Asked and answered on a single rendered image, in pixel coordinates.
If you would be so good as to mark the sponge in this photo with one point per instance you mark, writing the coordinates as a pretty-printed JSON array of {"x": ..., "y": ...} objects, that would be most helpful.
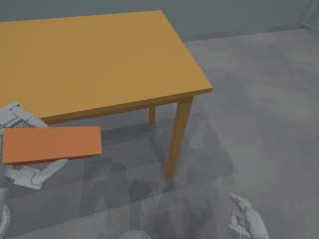
[{"x": 34, "y": 145}]

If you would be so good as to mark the table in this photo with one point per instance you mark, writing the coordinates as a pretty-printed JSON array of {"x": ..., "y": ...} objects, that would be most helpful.
[{"x": 77, "y": 68}]

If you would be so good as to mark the left robot forearm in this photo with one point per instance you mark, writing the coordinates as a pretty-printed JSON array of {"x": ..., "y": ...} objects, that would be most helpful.
[{"x": 6, "y": 211}]

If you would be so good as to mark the robot right hand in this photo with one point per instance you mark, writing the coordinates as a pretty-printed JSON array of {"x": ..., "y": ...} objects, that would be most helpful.
[{"x": 249, "y": 226}]

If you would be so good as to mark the robot left hand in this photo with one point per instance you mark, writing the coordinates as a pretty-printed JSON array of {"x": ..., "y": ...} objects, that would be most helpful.
[{"x": 14, "y": 116}]

